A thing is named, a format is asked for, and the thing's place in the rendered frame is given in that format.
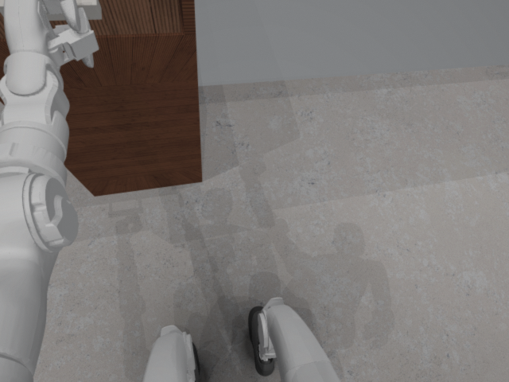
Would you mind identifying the robot left hand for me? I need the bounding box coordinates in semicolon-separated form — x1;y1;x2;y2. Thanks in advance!
4;0;99;71

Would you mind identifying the right robot shin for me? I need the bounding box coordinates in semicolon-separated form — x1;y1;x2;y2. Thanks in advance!
258;298;284;360

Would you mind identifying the cabinet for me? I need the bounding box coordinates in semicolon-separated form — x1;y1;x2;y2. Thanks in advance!
0;0;202;197

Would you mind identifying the left robot thigh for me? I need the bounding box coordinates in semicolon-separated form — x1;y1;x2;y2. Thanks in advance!
142;332;196;382

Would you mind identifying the robot left forearm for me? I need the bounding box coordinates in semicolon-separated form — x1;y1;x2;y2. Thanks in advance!
0;52;70;189

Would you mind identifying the robot left upper arm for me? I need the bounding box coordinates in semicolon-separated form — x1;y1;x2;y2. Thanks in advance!
0;173;79;382

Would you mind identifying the handle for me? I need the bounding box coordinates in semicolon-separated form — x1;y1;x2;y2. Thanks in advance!
0;0;102;21

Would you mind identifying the drawer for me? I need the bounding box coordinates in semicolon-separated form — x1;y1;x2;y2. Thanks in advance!
0;0;181;38

